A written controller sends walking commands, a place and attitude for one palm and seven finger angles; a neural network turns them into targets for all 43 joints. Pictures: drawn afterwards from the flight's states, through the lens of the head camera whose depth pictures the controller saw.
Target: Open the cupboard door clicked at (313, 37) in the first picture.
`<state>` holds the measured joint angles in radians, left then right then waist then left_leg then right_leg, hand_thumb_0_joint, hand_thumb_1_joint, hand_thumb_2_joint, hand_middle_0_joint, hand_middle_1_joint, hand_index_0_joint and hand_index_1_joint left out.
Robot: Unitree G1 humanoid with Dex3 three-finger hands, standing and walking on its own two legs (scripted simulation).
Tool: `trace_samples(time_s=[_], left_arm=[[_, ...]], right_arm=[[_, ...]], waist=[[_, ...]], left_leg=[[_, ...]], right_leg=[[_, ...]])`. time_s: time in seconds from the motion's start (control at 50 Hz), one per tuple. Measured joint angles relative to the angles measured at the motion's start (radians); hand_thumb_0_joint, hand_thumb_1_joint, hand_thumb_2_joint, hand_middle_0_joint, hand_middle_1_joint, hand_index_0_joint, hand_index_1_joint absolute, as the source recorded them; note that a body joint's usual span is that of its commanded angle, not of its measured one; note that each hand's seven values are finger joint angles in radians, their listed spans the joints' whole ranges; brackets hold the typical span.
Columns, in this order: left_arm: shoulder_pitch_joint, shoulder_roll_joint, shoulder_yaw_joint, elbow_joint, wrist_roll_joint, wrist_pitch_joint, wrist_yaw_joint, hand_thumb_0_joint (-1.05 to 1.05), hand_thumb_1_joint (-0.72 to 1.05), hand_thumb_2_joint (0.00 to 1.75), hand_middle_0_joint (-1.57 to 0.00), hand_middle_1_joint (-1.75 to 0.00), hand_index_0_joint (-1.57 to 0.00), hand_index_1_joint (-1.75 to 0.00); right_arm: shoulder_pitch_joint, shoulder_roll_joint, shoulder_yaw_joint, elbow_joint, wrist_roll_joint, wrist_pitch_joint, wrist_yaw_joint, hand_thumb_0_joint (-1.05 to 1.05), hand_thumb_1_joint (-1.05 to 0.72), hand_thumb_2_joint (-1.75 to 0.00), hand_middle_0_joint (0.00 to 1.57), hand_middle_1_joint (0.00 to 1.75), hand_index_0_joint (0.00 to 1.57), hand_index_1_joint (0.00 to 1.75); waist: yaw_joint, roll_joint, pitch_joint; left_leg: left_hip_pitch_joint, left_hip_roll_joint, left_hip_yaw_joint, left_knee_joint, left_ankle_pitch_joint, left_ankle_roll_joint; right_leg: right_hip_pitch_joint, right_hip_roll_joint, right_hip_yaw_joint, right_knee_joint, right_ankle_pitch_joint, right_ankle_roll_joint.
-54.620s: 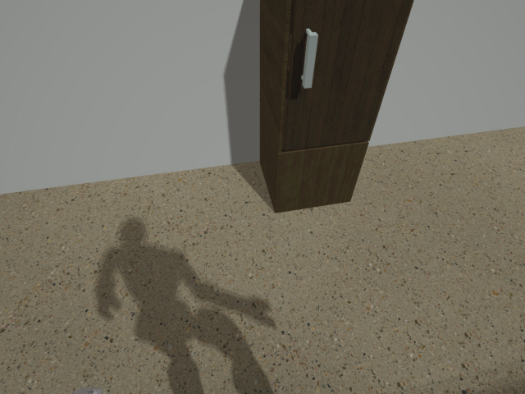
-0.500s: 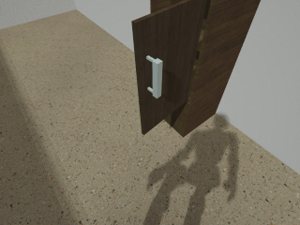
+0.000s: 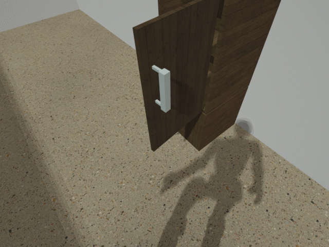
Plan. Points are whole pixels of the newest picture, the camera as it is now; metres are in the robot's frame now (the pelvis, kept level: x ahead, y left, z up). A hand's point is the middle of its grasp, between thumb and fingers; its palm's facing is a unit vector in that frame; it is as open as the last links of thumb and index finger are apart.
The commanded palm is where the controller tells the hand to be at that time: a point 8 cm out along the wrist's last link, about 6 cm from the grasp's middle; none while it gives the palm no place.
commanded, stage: look to check the result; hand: left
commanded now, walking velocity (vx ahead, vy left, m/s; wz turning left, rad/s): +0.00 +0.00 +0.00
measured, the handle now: (160, 89) +0.59 +0.05 +0.03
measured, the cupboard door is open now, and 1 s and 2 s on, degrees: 96 96 96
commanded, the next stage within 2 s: stand and wait in 0.30 s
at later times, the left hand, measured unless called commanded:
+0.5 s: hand out of the picture +0.09 +0.22 -0.15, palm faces -0.01 -0.94 -0.33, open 7.4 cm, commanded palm none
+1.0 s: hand out of the picture +0.08 +0.22 -0.16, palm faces -0.02 -0.95 -0.31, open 7.4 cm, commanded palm none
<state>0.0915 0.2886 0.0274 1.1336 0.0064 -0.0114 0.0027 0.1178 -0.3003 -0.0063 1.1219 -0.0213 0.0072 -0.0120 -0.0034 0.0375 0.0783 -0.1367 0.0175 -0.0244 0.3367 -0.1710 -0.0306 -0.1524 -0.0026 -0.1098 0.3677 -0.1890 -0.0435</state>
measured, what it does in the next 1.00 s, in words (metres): stands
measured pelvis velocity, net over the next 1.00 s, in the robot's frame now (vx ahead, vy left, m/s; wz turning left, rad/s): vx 0.02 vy -0.01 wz -0.02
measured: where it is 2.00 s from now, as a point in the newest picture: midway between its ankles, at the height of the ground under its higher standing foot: outside the picture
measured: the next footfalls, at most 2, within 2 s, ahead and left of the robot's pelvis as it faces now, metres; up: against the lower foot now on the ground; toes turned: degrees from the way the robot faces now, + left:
none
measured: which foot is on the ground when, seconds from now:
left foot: down 0.00-1.00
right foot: down 0.00-1.00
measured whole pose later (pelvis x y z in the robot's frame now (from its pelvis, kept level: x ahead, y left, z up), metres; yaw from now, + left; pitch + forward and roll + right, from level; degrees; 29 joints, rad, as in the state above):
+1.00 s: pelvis +0.02 -0.01 +0.00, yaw -1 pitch -2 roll +0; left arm 0.12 0.28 0.02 1.14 0.00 -0.01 0.01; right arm 0.16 -0.28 0.00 1.14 -0.02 0.01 -0.02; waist -0.01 0.02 0.07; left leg -0.09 0.04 -0.01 0.31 -0.18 -0.04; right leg -0.11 0.02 -0.10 0.32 -0.19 -0.05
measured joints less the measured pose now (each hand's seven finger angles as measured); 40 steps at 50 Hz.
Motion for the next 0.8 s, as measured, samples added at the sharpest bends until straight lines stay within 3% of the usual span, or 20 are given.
trace_samples(time_s=[0.8], left_arm=[[0.014,-0.007,-0.005,0.003,-0.003,-0.003,0.003,0.0,0.91,0.9,-0.2,-0.3,-0.2,-0.3]], right_arm=[[0.03,0.008,0.006,0.011,0.002,0.001,-0.007,0.01,-0.91,-0.9,0.2,0.3,0.2,0.3]], waist=[[-0.006,-0.011,-0.013]], left_leg=[[0.045,0.025,0.013,-0.03,-0.015,-0.015]], right_leg=[[0.044,0.027,0.012,-0.043,-0.002,-0.012]])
